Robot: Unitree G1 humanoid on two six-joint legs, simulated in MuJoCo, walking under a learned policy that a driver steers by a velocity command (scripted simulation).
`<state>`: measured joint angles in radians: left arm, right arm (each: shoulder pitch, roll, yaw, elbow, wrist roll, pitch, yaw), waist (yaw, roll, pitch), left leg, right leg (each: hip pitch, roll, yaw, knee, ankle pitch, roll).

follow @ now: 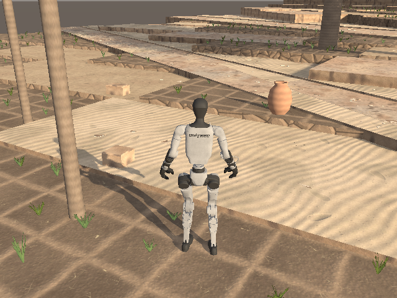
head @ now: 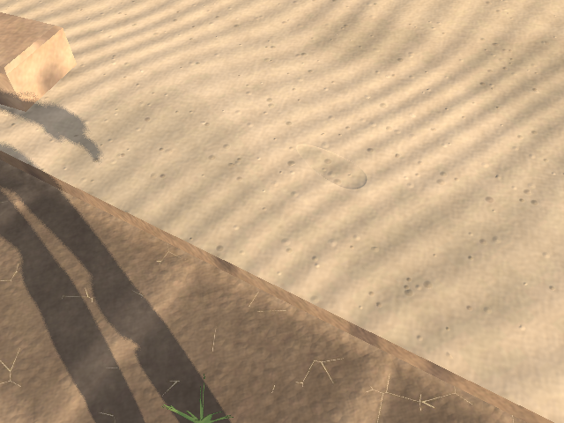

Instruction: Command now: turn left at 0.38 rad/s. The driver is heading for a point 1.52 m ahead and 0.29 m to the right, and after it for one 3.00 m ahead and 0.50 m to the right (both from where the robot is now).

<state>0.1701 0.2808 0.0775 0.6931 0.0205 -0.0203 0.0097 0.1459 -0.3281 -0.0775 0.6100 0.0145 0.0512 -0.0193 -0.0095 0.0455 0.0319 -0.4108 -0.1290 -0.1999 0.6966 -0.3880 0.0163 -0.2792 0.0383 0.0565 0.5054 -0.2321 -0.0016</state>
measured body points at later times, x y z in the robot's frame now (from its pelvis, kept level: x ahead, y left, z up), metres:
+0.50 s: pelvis +0.00 +0.01 +0.00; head +0.02 +0.01 +0.45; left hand +0.14 +0.29 -0.10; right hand +0.13 -0.26 -0.10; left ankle -0.02 +0.15 -0.73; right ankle -0.02 -0.10 -0.71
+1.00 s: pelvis -0.01 -0.02 +0.01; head +0.02 -0.06 +0.46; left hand +0.24 +0.20 -0.06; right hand +0.06 -0.35 -0.10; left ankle +0.07 +0.14 -0.68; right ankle -0.01 -0.10 -0.73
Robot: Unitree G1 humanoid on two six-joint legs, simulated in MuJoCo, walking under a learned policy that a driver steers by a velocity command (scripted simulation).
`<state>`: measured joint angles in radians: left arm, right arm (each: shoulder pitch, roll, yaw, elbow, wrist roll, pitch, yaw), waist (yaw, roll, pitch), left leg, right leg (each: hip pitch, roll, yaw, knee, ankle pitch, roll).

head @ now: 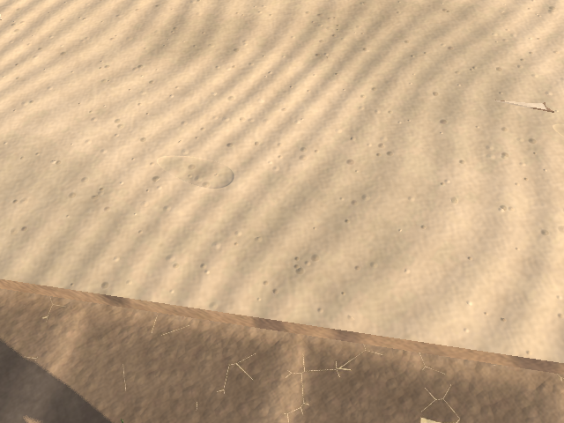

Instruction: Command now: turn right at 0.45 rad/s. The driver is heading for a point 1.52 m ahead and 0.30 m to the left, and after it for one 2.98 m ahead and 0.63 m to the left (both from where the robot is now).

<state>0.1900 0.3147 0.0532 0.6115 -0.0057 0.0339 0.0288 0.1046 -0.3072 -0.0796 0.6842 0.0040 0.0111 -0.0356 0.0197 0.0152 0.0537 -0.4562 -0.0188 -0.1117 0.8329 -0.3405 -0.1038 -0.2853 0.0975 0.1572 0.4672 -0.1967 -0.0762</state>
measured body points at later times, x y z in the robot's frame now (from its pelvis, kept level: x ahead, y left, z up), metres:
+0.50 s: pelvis +0.06 +0.03 -0.01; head +0.07 +0.03 +0.44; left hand +0.17 +0.32 -0.10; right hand +0.19 -0.23 -0.11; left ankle +0.02 +0.15 -0.72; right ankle +0.02 -0.08 -0.74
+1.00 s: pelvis +0.28 +0.15 -0.01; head +0.32 +0.17 +0.44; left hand +0.31 +0.46 -0.12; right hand +0.52 -0.06 -0.10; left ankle +0.31 +0.23 -0.74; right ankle +0.29 -0.03 -0.65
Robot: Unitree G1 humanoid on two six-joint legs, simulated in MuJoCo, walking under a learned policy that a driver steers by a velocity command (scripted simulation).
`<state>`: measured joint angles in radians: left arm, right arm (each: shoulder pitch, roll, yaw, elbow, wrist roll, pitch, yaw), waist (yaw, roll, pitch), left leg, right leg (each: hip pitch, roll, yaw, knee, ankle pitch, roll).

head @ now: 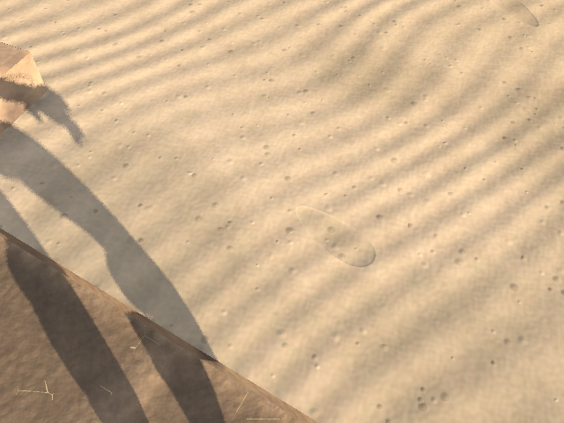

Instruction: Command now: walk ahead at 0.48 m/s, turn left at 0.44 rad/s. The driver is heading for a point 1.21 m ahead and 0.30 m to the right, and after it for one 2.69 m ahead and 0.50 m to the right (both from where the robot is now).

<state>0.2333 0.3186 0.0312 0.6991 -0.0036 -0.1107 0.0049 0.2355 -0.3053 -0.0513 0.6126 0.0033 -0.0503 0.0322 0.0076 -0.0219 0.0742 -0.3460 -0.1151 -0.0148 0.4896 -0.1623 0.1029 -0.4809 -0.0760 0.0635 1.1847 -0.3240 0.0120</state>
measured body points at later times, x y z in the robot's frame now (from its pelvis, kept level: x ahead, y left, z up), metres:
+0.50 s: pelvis +0.22 -0.03 +0.04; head +0.29 -0.02 +0.49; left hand +0.44 +0.19 -0.06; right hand +0.28 -0.33 -0.07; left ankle +0.13 +0.08 -0.62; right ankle +0.32 -0.17 -0.68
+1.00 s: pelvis +0.29 +0.00 +0.00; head +0.30 +0.01 +0.45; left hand +0.53 +0.18 -0.10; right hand +0.24 -0.26 -0.11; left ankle +0.33 +0.11 -0.73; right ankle +0.21 -0.11 -0.57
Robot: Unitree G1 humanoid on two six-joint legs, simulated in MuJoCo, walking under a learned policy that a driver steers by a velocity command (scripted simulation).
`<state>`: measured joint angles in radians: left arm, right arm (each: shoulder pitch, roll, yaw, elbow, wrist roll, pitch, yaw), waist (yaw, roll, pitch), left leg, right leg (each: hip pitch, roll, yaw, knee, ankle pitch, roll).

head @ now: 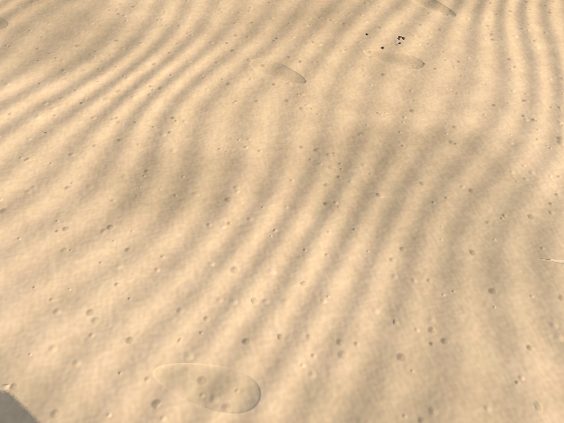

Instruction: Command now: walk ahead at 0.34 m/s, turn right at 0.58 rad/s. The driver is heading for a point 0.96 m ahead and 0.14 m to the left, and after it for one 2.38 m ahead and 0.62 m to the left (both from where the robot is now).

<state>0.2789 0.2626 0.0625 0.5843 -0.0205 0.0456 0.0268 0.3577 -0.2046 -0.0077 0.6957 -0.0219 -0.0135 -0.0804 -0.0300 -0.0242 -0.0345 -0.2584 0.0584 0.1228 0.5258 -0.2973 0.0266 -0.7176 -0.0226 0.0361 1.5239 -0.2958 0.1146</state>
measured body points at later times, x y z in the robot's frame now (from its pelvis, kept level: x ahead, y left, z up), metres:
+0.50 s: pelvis +0.14 -0.09 +0.03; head +0.13 -0.08 +0.48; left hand +0.27 +0.16 -0.09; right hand +0.24 -0.38 -0.07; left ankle +0.15 -0.02 -0.65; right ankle +0.06 -0.20 -0.71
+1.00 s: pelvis +0.39 -0.11 +0.05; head +0.41 -0.07 +0.50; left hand +0.62 +0.16 +0.01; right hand +0.40 -0.37 -0.06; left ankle +0.18 -0.03 -0.68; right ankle +0.60 -0.19 -0.65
